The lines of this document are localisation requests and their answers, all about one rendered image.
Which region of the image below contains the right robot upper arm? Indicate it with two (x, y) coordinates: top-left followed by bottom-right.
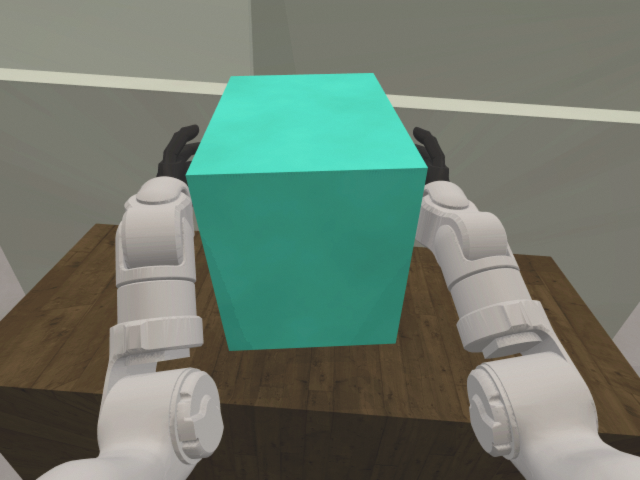
(467, 351), (640, 480)

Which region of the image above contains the robot right forearm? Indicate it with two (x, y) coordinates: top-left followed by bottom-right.
(415, 181), (598, 432)

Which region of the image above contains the robot right hand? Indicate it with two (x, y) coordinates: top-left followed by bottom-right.
(413, 127), (450, 185)

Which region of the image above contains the robot left forearm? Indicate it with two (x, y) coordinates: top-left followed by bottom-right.
(97, 176), (204, 450)

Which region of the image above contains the robot left hand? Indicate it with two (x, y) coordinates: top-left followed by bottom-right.
(156, 125), (200, 206)

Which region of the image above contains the carton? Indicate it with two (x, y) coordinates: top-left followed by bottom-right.
(185, 73), (428, 351)

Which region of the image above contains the pedestal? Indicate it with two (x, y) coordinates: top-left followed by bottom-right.
(0, 224), (640, 480)

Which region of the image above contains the left robot upper arm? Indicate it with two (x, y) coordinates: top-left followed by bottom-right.
(36, 367), (224, 480)

